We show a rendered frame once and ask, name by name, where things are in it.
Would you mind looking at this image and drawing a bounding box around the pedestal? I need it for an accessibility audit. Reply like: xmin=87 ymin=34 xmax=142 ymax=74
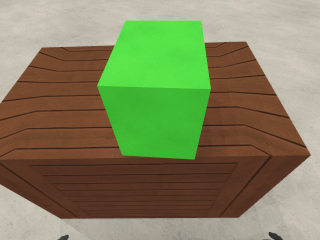
xmin=0 ymin=41 xmax=311 ymax=219

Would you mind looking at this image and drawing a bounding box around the carton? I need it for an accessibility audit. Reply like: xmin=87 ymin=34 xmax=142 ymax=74
xmin=97 ymin=20 xmax=211 ymax=160

